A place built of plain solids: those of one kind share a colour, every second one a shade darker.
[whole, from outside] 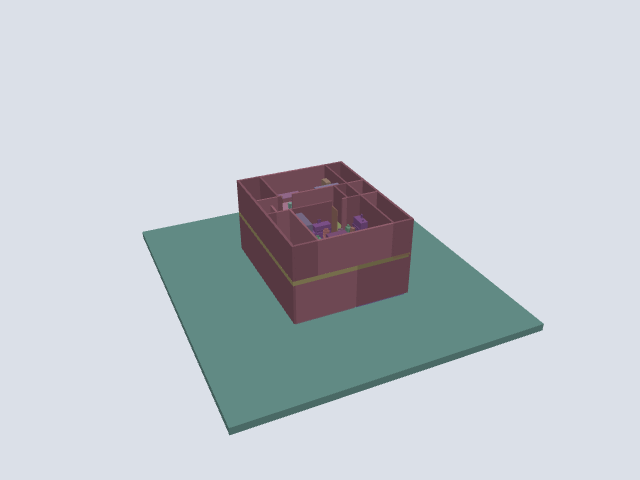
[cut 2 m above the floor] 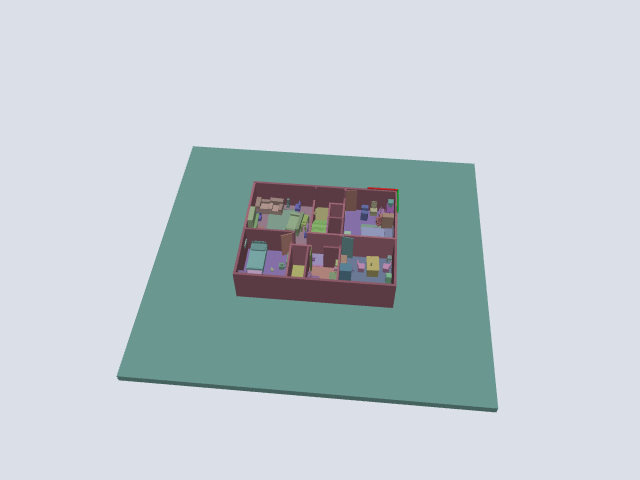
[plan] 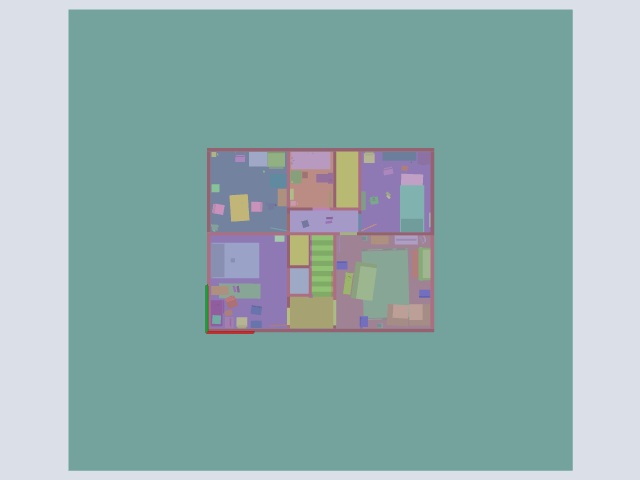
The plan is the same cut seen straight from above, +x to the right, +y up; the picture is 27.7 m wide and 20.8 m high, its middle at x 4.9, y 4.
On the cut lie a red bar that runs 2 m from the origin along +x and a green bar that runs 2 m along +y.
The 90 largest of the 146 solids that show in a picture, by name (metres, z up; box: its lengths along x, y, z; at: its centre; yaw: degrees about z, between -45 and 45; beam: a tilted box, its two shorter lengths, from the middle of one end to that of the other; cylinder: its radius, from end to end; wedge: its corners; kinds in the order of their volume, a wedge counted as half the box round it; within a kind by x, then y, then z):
{
 "under_1": {"box": [21.85, 19.99, 0.5], "at": [4.92, 4.0, -0.85]},
 "wall_1": {"box": [0.16, 1.43, 2.34], "at": [0.08, 0.88, 3.91]},
 "wall_2": {"box": [0.16, 4.05, 2.74], "at": [0.08, 2.19, 1.07]},
 "wall_3": {"box": [0.16, 4.84, 2.34], "at": [0.08, 4.14, 3.91]},
 "wall_4": {"box": [0.16, 3.49, 2.74], "at": [0.08, 6.08, 1.07]},
 "wall_5": {"box": [0.16, 1.14, 2.34], "at": [0.08, 7.26, 3.91]},
 "wall_6": {"box": [3.6, 0.13, 2.34], "at": [1.8, 1.66, 3.91]},
 "wall_7": {"box": [5.76, 0.13, 2.74], "at": [2.88, 4.28, 1.07]},
 "wall_8": {"box": [0.13, 1.43, 2.34], "at": [3.54, 0.88, 3.91]},
 "wall_9": {"box": [0.13, 1.11, 2.74], "at": [3.54, 2.22, 1.07]},
 "wall_10": {"box": [0.13, 1.3, 2.74], "at": [3.54, 3.56, 1.07]},
 "wall_11": {"box": [0.13, 2.99, 2.34], "at": [3.54, 4.12, 3.91]},
 "wall_12": {"box": [0.13, 0.82, 2.34], "at": [3.54, 6.15, 3.91]},
 "wall_13": {"box": [0.13, 2.42, 2.74], "at": [3.54, 6.62, 1.07]},
 "wall_14": {"box": [0.13, 1.14, 2.34], "at": [3.54, 7.26, 3.91]},
 "wall_15": {"box": [1.07, 0.13, 2.74], "at": [4.0, 1.6, 1.07]},
 "wall_16": {"box": [1.07, 0.13, 2.74], "at": [4.0, 2.84, 1.07]},
 "wall_17": {"box": [1.11, 0.13, 2.74], "at": [4.03, 5.34, 1.07]},
 "wall_18": {"box": [0.13, 1.11, 2.74], "at": [4.47, 2.22, 1.07]},
 "wall_19": {"box": [2.13, 0.13, 2.34], "at": [4.54, 5.67, 3.91]},
 "wall_20": {"box": [9.85, 0.16, 5.38], "at": [4.92, 0.08, 2.39]},
 "wall_21": {"box": [9.85, 0.13, 2.34], "at": [4.92, 6.62, 3.91]},
 "wall_22": {"box": [9.85, 0.16, 5.38], "at": [4.92, 7.91, 2.39]},
 "wall_23": {"box": [1.06, 0.13, 2.34], "at": [5.07, 0.8, 3.91]},
 "wall_24": {"box": [0.13, 0.73, 2.34], "at": [5.54, 1.23, 3.91]},
 "wall_25": {"box": [0.13, 2.81, 2.74], "at": [5.54, 2.81, 1.07]},
 "wall_26": {"box": [0.13, 2.82, 2.34], "at": [5.54, 3.13, 3.91]},
 "wall_27": {"box": [0.13, 0.82, 2.34], "at": [5.54, 6.15, 3.91]},
 "wall_28": {"box": [0.13, 2.42, 2.74], "at": [5.54, 6.62, 1.07]},
 "wall_29": {"box": [0.13, 1.14, 2.34], "at": [5.54, 7.26, 3.91]},
 "wall_30": {"box": [1.37, 0.13, 2.74], "at": [6.0, 5.34, 1.07]},
 "wall_31": {"box": [0.13, 2.42, 2.74], "at": [6.62, 6.62, 1.07]},
 "wall_32": {"box": [4.38, 0.13, 2.34], "at": [7.66, 1.66, 3.91]},
 "wall_33": {"box": [3.35, 0.13, 2.74], "at": [8.18, 4.28, 1.07]},
 "wall_34": {"box": [0.16, 1.43, 2.34], "at": [9.77, 0.88, 3.91]},
 "wall_35": {"box": [0.16, 4.05, 2.74], "at": [9.77, 2.19, 1.07]},
 "wall_36": {"box": [0.16, 4.84, 2.34], "at": [9.77, 4.14, 3.91]},
 "wall_37": {"box": [0.16, 3.49, 2.74], "at": [9.77, 6.08, 1.07]},
 "wall_38": {"box": [0.16, 1.14, 2.34], "at": [9.77, 7.26, 3.91]},
 "stair_1": {"box": [0.93, 2.67, 0.51], "at": [5.01, 2.87, -0.04]},
 "stair_2": {"box": [0.93, 2.45, 0.72], "at": [5.01, 2.99, 0.06]},
 "stair_3": {"box": [0.93, 2.23, 0.93], "at": [5.01, 3.1, 0.17]},
 "stair_4": {"box": [0.93, 2.0, 1.14], "at": [5.01, 3.21, 0.27]},
 "stair_5": {"box": [0.93, 1.78, 1.35], "at": [5.01, 3.32, 0.38]},
 "stair_6": {"box": [0.93, 1.56, 1.56], "at": [5.01, 3.43, 0.48]},
 "stair_7": {"box": [0.93, 1.34, 1.78], "at": [5.01, 3.54, 0.59]},
 "stair_8": {"box": [0.93, 1.11, 1.99], "at": [5.01, 3.65, 0.69]},
 "stair_9": {"box": [0.93, 0.89, 2.2], "at": [5.01, 3.76, 0.8]},
 "stair_10": {"box": [0.93, 0.67, 2.41], "at": [5.01, 3.88, 0.9]},
 "stair_11": {"box": [0.93, 0.45, 2.62], "at": [5.01, 3.99, 1.01]},
 "stair_12": {"box": [0.93, 0.22, 2.83], "at": [5.01, 4.1, 1.11]},
 "floor_bedroom_1": {"box": [3.31, 4.05, 0.5], "at": [1.81, 2.19, -0.25]},
 "floor_bedroom_2": {"box": [3.0, 3.49, 0.5], "at": [8.19, 6.08, -0.25]},
 "floor_living_1": {"box": [4.09, 4.05, 0.5], "at": [7.64, 2.19, -0.25]},
 "floor_kitchen_1": {"box": [3.31, 3.49, 0.5], "at": [1.81, 6.08, -0.25]},
 "fixture_wardrobe_bedroom_1": {"box": [0.63, 1.75, 2.2], "at": [3.16, 5.39, 3.79]},
 "fixture_wardrobe_bedroom_2": {"box": [1.71, 0.56, 2.2], "at": [6.75, 2.0, 3.79]},
 "upper_floor_bedroom_1": {"box": [3.31, 4.84, 0.16], "at": [1.81, 4.14, 2.66]},
 "floor_bath_1": {"box": [1.87, 2.42, 0.5], "at": [4.54, 6.62, -0.25]},
 "flat_shelf_1": {"box": [0.76, 0.39, 1.46], "at": [0.56, 1.81, 0.73]},
 "flat_shelf_2": {"box": [0.76, 0.39, 1.46], "at": [0.87, 6.36, 3.47]},
 "flat_shelf_3": {"box": [0.39, 0.76, 1.46], "at": [3.27, 5.84, 0.73]},
 "flat_shelf_4": {"box": [0.76, 0.39, 1.46], "at": [7.49, 4.0, 0.73]},
 "floor_clo_1": {"box": [0.81, 1.3, 0.5], "at": [4.0, 3.56, -0.25]},
 "floor_clo_2": {"box": [0.96, 2.42, 0.5], "at": [6.08, 6.62, -0.25]},
 "chest_drawers_1": {"box": [0.5, 1.13, 1.0], "at": [0.42, 0.82, 0.5]},
 "chest_drawers_2": {"box": [0.5, 1.14, 1.0], "at": [5.86, 3.67, 3.24]},
 "chest_drawers_3": {"box": [1.04, 0.5, 0.95], "at": [6.25, 6.3, 3.22]},
 "floor_back_hall_1": {"box": [2.96, 0.94, 0.5], "at": [5.08, 4.81, -0.25]},
 "double_bed_1": {"box": [2.11, 1.55, 0.4], "at": [1.22, 3.11, 0.5]},
 "floor_entry_1": {"box": [1.87, 1.38, 0.5], "at": [4.54, 0.85, -0.25]},
 "fixture_breast_bedroom_1": {"box": [0.4, 1.23, 2.39], "at": [9.49, 2.96, 3.89]},
 "fixture_breast_living_1": {"box": [0.34, 1.23, 2.49], "at": [9.52, 2.96, 1.2]},
 "child_bed_1": {"box": [1.06, 2.06, 0.4], "at": [8.89, 5.35, 0.38]},
 "fridge_flat_1": {"box": [0.73, 0.6, 1.66], "at": [3.09, 6.56, 0.83]},
 "wall_band_1": {"box": [9.85, 0.16, 0.31], "at": [4.92, 0.08, 2.59]},
 "wall_band_2": {"box": [0.16, 4.05, 0.31], "at": [9.77, 2.19, 2.59]},
 "armchair_club_1": {"box": [0.92, 0.9, 0.35], "at": [8.27, 0.75, 0.24], "yaw": -3.4},
 "armchair_club_2": {"box": [0.9, 0.92, 0.35], "at": [9.21, 0.76, 0.24]},
 "bathtub_1": {"box": [1.7, 0.76, 0.44], "at": [4.5, 7.44, 0.22]},
 "kitchen_table_1": {"box": [0.71, 1.06, 0.72], "at": [1.41, 5.39, 0.36], "yaw": 3.8},
 "sofa_1": {"box": [0.93, 1.6, 0.34], "at": [6.82, 2.21, 0.28], "yaw": -7.9},
 "range_cooker_1": {"box": [0.76, 0.65, 0.94], "at": [3.0, 7.5, 0.47]},
 "rug_1": {"box": [2.0, 2.9, 0.08], "at": [7.74, 2.09, -0.03], "yaw": 1.7},
 "floor_coats_1": {"box": [0.81, 1.11, 0.5], "at": [4.0, 2.22, -0.25]},
 "cube_shelf_1": {"box": [1.46, 0.39, 0.76], "at": [8.34, 7.62, 0.38]},
 "billy_1": {"box": [0.42, 0.28, 2.02], "at": [3.15, 4.06, 1.01]},
 "trunk_1": {"box": [0.95, 0.5, 0.42], "at": [8.89, 6.61, 0.21], "yaw": -2.1},
 "tv_board_1": {"box": [1.0, 0.4, 0.48], "at": [8.64, 4.0, 0.24]},
 "leaning_mirror_1": {"box": [0.19, 0.83, 1.12], "at": [6.79, 5.71, 0.56]}
}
